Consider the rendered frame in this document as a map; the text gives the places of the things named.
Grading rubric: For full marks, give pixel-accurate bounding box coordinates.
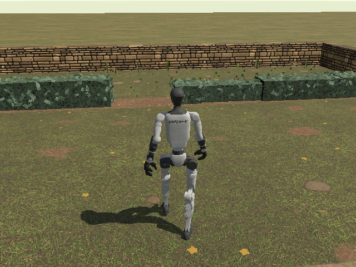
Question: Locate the robot left thigh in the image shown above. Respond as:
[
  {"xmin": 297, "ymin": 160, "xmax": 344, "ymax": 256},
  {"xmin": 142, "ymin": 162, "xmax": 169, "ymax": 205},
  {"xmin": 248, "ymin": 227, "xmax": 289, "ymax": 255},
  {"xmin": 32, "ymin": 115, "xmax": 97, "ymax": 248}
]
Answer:
[{"xmin": 160, "ymin": 155, "xmax": 171, "ymax": 184}]

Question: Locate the left robot forearm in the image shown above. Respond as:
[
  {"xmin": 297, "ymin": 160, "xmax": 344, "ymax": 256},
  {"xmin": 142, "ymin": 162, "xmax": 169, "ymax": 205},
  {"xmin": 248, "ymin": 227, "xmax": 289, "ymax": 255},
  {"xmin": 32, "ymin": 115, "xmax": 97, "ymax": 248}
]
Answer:
[{"xmin": 146, "ymin": 136, "xmax": 157, "ymax": 163}]

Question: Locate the robot right hand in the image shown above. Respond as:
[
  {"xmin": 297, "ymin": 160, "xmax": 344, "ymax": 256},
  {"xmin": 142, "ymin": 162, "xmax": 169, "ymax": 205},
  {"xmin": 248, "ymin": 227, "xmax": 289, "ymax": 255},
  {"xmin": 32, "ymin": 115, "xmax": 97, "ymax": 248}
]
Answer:
[{"xmin": 194, "ymin": 150, "xmax": 207, "ymax": 160}]

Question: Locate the robot left upper arm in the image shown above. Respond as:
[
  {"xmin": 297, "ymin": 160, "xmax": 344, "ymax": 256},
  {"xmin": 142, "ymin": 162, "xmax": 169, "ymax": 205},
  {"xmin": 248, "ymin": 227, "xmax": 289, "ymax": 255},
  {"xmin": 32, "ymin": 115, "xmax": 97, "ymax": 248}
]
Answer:
[{"xmin": 152, "ymin": 112, "xmax": 166, "ymax": 144}]

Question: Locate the robot right upper arm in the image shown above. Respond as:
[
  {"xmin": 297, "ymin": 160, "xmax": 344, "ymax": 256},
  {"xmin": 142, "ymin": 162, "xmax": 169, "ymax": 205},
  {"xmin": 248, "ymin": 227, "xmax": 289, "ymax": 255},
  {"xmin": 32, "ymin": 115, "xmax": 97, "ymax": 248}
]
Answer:
[{"xmin": 189, "ymin": 112, "xmax": 204, "ymax": 141}]

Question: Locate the right robot forearm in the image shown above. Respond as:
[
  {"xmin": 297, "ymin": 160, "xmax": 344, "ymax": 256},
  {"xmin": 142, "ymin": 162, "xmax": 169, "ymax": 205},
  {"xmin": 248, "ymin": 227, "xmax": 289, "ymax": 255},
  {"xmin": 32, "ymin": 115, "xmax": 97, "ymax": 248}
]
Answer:
[{"xmin": 198, "ymin": 133, "xmax": 207, "ymax": 152}]

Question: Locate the robot right foot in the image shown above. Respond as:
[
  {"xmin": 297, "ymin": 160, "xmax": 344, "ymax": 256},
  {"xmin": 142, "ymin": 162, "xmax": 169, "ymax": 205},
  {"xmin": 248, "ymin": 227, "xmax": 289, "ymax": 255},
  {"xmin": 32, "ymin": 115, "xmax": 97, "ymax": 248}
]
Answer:
[{"xmin": 183, "ymin": 225, "xmax": 193, "ymax": 240}]

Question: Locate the robot left hand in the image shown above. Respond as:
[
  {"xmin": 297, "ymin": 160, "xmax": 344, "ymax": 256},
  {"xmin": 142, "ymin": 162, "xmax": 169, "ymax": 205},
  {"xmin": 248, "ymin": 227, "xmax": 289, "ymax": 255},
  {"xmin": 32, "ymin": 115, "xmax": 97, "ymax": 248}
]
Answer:
[{"xmin": 144, "ymin": 161, "xmax": 157, "ymax": 176}]

